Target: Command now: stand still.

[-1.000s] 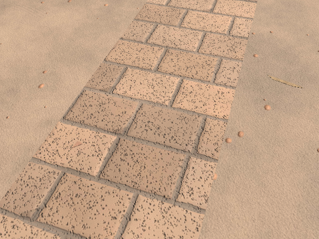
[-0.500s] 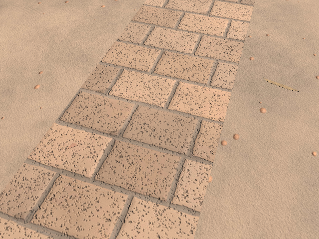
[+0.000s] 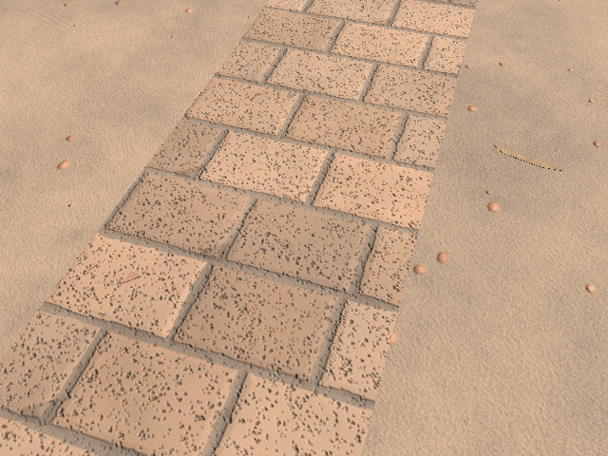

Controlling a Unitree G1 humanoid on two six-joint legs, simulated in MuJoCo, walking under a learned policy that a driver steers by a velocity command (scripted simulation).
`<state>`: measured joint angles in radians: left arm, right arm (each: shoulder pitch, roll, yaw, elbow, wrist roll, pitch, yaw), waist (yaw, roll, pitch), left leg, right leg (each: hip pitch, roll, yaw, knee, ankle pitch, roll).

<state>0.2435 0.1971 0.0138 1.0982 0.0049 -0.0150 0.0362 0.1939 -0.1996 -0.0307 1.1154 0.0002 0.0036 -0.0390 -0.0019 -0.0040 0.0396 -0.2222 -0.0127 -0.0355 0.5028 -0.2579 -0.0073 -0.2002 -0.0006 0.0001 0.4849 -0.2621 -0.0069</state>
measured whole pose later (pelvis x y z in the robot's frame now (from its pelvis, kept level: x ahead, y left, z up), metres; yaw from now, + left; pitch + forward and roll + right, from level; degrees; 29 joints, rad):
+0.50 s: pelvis +0.00 -0.01 +0.00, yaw +0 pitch -1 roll +0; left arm 0.28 0.18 0.01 1.08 0.00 -0.02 0.03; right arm 0.24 -0.19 -0.02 1.13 0.00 0.00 -0.05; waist 0.00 0.00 0.03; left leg -0.22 0.00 -0.04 0.50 -0.26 -0.02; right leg -0.20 0.01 0.00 0.48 -0.26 -0.02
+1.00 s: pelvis +0.01 -0.02 +0.00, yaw +0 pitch -1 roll +0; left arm 0.30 0.17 0.01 1.07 0.00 -0.02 0.03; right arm 0.26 -0.18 -0.02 1.13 0.00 0.00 -0.05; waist 0.00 0.00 0.04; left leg -0.22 0.02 -0.04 0.49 -0.26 -0.04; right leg -0.20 0.03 -0.01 0.47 -0.26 -0.03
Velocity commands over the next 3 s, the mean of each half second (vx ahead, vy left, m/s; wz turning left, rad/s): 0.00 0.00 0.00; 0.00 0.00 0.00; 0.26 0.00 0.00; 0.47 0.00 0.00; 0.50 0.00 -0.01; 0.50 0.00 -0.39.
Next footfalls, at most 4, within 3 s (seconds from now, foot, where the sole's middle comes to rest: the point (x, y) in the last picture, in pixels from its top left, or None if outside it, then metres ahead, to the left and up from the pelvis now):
1.36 left None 0.12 0.14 -0.77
1.86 right None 0.50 -0.08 -0.77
2.40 left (252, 333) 0.81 0.16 -0.77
2.96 right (349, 244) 1.10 -0.09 -0.77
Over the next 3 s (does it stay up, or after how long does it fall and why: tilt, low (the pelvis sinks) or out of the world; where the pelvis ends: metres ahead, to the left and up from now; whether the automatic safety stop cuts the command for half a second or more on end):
stays up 0.98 0.01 -0.02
